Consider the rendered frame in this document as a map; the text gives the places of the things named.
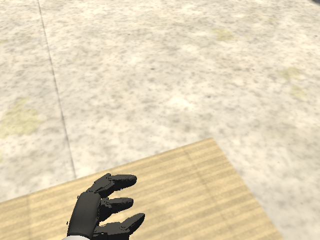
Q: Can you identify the left robot hand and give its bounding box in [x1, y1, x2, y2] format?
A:
[66, 173, 145, 240]

